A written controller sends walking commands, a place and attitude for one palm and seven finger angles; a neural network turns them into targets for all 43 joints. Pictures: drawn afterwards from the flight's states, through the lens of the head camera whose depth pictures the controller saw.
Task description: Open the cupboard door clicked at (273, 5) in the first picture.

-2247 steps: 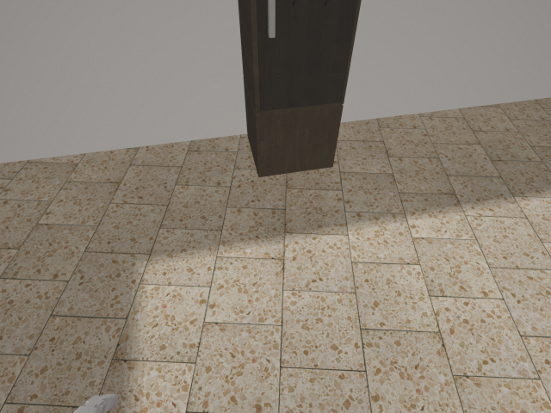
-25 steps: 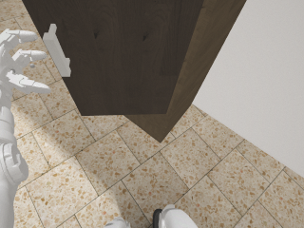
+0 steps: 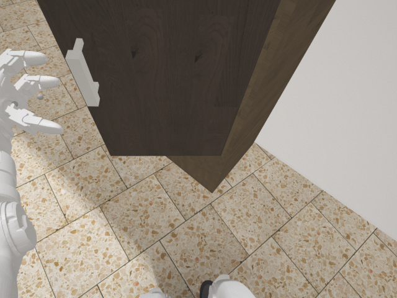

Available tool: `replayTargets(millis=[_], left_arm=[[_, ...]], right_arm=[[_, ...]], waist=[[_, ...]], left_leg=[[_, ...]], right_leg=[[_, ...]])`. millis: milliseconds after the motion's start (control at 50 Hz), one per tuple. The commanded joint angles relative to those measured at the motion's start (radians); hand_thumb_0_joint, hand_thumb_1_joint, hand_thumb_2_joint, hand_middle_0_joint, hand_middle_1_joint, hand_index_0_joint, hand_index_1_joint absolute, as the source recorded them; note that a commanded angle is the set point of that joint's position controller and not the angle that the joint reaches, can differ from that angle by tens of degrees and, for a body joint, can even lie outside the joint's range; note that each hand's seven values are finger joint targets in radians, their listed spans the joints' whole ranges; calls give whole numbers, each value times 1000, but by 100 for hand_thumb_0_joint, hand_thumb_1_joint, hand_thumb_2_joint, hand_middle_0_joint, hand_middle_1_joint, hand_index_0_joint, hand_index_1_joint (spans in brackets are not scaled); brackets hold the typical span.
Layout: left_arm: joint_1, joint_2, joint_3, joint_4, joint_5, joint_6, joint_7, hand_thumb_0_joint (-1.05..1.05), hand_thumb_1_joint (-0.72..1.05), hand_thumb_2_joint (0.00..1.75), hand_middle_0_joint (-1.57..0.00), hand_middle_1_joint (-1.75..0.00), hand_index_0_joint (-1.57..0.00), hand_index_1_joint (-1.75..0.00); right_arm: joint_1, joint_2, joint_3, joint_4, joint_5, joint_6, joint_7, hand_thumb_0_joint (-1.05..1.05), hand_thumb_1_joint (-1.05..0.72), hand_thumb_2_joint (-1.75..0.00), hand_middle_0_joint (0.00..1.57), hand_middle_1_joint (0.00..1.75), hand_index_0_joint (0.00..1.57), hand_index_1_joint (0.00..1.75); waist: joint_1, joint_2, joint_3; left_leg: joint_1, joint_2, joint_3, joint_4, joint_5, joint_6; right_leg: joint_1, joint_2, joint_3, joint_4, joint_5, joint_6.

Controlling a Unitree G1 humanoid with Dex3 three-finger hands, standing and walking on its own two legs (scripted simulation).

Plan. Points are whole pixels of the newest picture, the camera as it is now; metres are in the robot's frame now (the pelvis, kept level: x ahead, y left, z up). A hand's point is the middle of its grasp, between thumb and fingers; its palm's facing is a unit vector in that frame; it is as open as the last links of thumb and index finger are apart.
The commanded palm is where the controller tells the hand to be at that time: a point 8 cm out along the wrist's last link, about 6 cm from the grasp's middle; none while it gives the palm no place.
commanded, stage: move the hooked fingers beside the handle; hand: left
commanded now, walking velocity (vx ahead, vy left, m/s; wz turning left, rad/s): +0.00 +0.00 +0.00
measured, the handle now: (86, 73) +0.53 +0.21 +0.09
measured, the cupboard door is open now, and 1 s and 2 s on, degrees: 42 42 42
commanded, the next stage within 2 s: slide the fingers in behind the handle in 0.30 s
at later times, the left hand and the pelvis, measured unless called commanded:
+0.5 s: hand (47, 99) +0.47 +0.27 +0.09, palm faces -0.01 -1.00 +0.00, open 14.0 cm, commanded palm +0.45 +0.31 +0.09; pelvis -0.02 +0.01 -0.01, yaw +0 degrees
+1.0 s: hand (76, 95) +0.48 +0.22 +0.09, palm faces -0.02 -1.00 +0.01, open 14.0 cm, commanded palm +0.45 +0.26 +0.09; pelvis +0.00 +0.00 +0.00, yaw +0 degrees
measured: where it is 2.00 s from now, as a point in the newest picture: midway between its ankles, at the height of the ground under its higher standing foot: outside the picture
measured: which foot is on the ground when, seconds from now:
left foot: down 0.00-1.00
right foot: down 0.00-1.00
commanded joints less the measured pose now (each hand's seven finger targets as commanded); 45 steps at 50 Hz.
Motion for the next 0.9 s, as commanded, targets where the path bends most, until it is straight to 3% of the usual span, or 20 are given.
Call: replayTargets(millis=[0,40,60,80,160,240,260,320,360,420,480,500,560,640,660,700,760,780,840,880], left_arm=[[-389,227,-12,-184,-31,-42,-7,0,-50,30,-30,-120,-30,-120],[-440,198,-38,-197,-34,-52,2,0,-50,30,-30,-120,-30,-120],[-435,249,4,-193,-28,-58,11,0,-50,30,-30,-120,-30,-120],[-459,239,-8,-202,-25,-64,18,0,-50,30,-30,-120,-30,-120],[-489,267,17,-265,-16,-100,47,0,-50,30,-30,-120,-30,-120],[-495,266,11,-183,-5,-82,64,0,-50,30,-30,-120,-30,-120],[-488,277,10,-170,10,-76,64,0,-50,30,-30,-120,-30,-120],[-461,245,-17,-149,14,-65,59,0,-50,30,-30,-120,-30,-120],[-451,276,10,-138,6,-70,51,0,-50,30,-30,-120,-30,-120],[-488,242,-21,-120,-3,-67,42,0,-50,30,-30,-120,-30,-120],[-542,237,-33,-129,-1,-76,45,0,-50,30,-30,-120,-30,-120],[-531,269,-4,-127,3,-77,53,0,-50,30,-30,-120,-30,-120],[-587,238,-29,-188,7,-93,70,0,-50,30,-30,-120,-30,-120],[-588,235,-25,-167,10,-86,96,0,-50,30,-30,-120,-30,-120],[-572,256,-1,-183,16,-87,103,0,-50,30,-30,-120,-30,-120],[-528,226,-15,-230,22,-89,112,0,-50,30,-30,-120,-30,-120],[-480,170,-39,-276,12,-93,125,0,-50,30,-30,-120,-30,-120],[-439,129,-60,-256,6,-83,125,0,-50,30,-30,-120,-30,-120],[-418,106,-59,-252,-12,-68,132,0,-50,30,-30,-120,-30,-120],[-418,111,-48,-241,-8,-60,145,0,-50,30,-30,-120,-30,-120]], right_arm=[[146,-188,-71,-43,-2,-17,-17,0,-90,-90,20,30,20,30],[140,-186,-68,-42,-2,-20,-19,0,-90,-90,20,30,20,30],[142,-191,-71,-39,-4,-20,-19,0,-90,-90,20,30,20,30],[136,-188,-68,-41,-4,-21,-18,0,-90,-90,20,30,20,30],[133,-185,-71,-39,-9,-27,-13,0,-90,-90,20,30,20,30],[130,-187,-62,-37,-4,-27,-18,0,-90,-90,20,30,20,30],[129,-186,-62,-35,-4,-27,-19,0,-90,-90,20,30,20,30],[134,-188,-59,-41,-5,-28,-17,0,-90,-90,20,30,20,30],[141,-196,-60,-39,-7,-31,-19,0,-90,-90,20,30,20,30],[140,-195,-55,-41,-5,-32,-21,0,-90,-90,20,30,20,30],[146,-199,-56,-27,-7,-38,-23,0,-90,-90,20,30,20,30],[155,-203,-58,-25,-9,-39,-24,0,-90,-90,20,30,20,30],[166,-197,-62,-18,-13,-45,-20,0,-90,-90,20,30,20,30],[179,-198,-60,-11,-14,-44,-18,0,-90,-90,20,30,20,30],[182,-196,-65,-10,-16,-43,-15,0,-90,-90,20,30,20,30],[185,-190,-68,-17,-18,-38,-6,0,-90,-90,20,30,20,30],[187,-184,-78,-18,-19,-29,5,0,-90,-90,20,30,20,30],[182,-181,-79,-23,-16,-27,10,0,-90,-90,20,30,20,30],[176,-180,-81,-31,-11,-20,11,0,-90,-90,20,30,20,30],[170,-175,-80,-29,-10,-17,10,0,-90,-90,20,30,20,30]], waist=[[-19,139,-386],[-33,139,-365],[-17,128,-391],[-24,143,-404],[-3,219,-492],[-23,126,-406],[-15,168,-404],[-15,168,-400],[-12,143,-415],[-35,90,-367],[-43,146,-367],[-34,144,-379],[-42,190,-459],[-47,165,-433],[-30,200,-472],[-13,248,-520],[-15,212,-513],[-16,205,-486],[-19,133,-447],[-15,124,-424]], left_leg=[[234,25,-109,-78,636,-73],[237,26,-121,-80,628,-80],[236,28,-126,-77,623,-85],[236,25,-122,-75,614,-85],[330,34,-146,-59,719,-115],[223,25,-137,-71,611,-93],[227,26,-135,-74,601,-97],[228,26,-138,-79,582,-100],[222,29,-140,-75,595,-101],[152,22,-130,-86,466,-81],[179,24,-143,-87,438,-88],[183,26,-148,-86,447,-90],[258,30,-162,-73,516,-103],[233,29,-164,-72,525,-100],[260,31,-161,-68,572,-105],[333,39,-168,-57,698,-122],[379,55,-178,-51,809,-131],[366,52,-167,-52,791,-125],[299,40,-146,-66,727,-102],[267,36,-135,-75,697,-96]], right_leg=[[216,9,74,-9,333,-3],[186,10,66,-4,308,-8],[199,10,67,4,301,-7],[201,9,71,7,302,-6],[174,10,66,24,297,-10],[205,9,65,16,278,-8],[189,6,66,16,263,-6],[171,7,62,15,235,-7],[185,9,63,17,247,-8],[191,8,67,7,211,-5],[140,7,64,10,164,-10],[138,7,62,12,161,-11],[113,9,59,20,170,-8],[125,11,55,24,183,-10],[133,10,58,25,205,-9],[123,12,53,32,244,-10],[115,20,45,27,284,-5],[114,21,47,18,282,-3],[179,22,52,10,311,-6],[201,17,56,10,326,-3]])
